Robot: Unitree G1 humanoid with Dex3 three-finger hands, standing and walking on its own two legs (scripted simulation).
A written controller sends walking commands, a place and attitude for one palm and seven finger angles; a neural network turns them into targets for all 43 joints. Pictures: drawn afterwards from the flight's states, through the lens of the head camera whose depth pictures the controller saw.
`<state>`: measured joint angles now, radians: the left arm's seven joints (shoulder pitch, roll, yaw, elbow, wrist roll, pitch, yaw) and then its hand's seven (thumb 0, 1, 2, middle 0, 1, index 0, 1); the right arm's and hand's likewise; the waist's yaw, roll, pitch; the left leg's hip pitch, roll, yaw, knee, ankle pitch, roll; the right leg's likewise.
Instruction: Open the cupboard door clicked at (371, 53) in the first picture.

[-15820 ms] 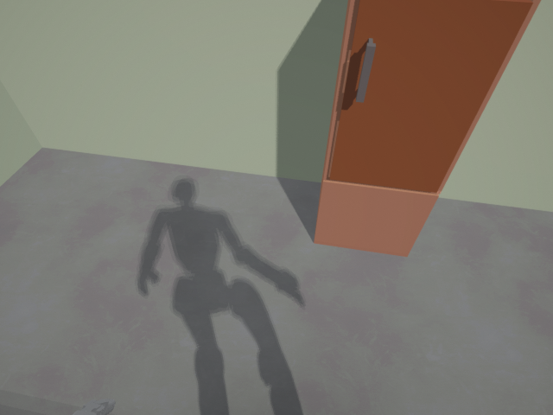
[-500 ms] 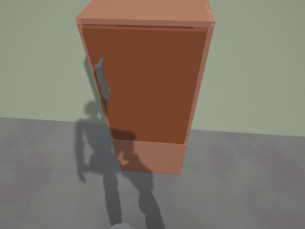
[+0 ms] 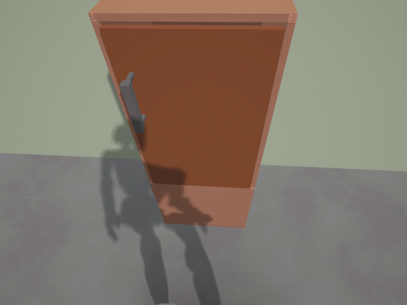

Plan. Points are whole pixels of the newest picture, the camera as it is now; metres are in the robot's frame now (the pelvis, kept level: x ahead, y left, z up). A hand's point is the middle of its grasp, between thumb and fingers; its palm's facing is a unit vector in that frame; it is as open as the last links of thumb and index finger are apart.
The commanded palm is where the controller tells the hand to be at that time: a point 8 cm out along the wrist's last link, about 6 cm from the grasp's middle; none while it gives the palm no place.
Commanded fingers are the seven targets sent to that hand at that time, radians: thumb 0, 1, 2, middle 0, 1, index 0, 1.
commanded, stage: come to a stop and stand still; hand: left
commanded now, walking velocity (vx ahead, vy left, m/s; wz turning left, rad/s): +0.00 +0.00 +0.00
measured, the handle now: (135, 103) +0.55 +0.21 +0.08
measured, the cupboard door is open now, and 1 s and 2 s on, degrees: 0 0 0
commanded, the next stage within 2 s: look again from close up in 1.06 s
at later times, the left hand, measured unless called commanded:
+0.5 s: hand out of the picture +0.09 +0.23 -0.14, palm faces -0.02 -0.96 -0.28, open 7.3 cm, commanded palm none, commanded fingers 0.00 0.90 0.90 -0.20 -0.30 -0.20 -0.30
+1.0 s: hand out of the picture +0.00 +0.27 -0.16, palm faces -0.02 -0.97 -0.25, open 7.3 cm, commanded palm none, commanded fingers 0.00 0.90 0.90 -0.20 -0.30 -0.20 -0.30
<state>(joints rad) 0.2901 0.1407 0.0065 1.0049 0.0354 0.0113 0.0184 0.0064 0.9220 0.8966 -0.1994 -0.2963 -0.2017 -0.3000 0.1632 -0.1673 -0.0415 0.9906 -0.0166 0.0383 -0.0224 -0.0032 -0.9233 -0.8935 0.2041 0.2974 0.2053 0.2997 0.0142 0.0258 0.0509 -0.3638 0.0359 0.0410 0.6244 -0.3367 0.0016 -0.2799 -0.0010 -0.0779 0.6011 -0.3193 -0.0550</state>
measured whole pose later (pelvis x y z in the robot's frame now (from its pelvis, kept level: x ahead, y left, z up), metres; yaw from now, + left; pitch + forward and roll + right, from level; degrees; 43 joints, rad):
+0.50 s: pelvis -0.01 +0.01 +0.01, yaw -1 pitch -3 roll +0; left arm 0.19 0.27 0.01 0.96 0.01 -0.01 0.01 0.00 0.91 0.90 -0.20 -0.30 -0.20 -0.30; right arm 0.27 -0.25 -0.02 1.02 -0.03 0.00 0.00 0.01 -0.91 -0.89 0.20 0.30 0.20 0.30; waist -0.02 0.00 0.01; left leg -0.23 0.03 0.03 0.48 -0.20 -0.01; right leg -0.19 0.01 -0.07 0.47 -0.24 -0.04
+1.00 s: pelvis -0.01 +0.06 +0.01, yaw -1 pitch -2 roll +0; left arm 0.27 0.26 -0.01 1.09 0.02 0.00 0.01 0.01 0.91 0.90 -0.20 -0.30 -0.20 -0.30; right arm 0.18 -0.25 -0.01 1.09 -0.01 -0.01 0.00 0.00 -0.91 -0.89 0.20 0.30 0.21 0.30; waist 0.01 -0.01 0.02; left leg -0.21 -0.03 0.06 0.40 -0.15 0.05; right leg -0.17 -0.04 -0.04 0.40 -0.19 0.03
